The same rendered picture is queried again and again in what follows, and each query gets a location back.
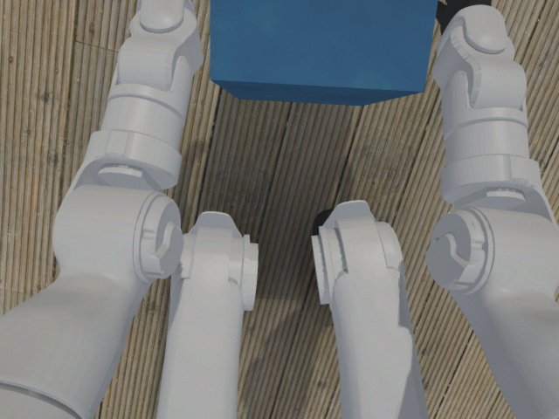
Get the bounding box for right robot thigh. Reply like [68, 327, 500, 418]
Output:
[311, 215, 429, 419]

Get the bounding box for left robot upper arm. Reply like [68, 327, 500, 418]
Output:
[0, 184, 184, 419]

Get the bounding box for left robot forearm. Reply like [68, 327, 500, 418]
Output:
[52, 0, 204, 258]

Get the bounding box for carton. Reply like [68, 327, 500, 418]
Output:
[210, 0, 438, 106]

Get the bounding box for right robot hand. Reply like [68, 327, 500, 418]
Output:
[436, 0, 492, 36]

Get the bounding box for right robot shin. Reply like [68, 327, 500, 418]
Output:
[323, 200, 405, 283]

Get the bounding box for right robot forearm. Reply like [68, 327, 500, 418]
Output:
[431, 4, 559, 230]

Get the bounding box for right robot upper arm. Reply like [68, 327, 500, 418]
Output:
[425, 206, 559, 419]

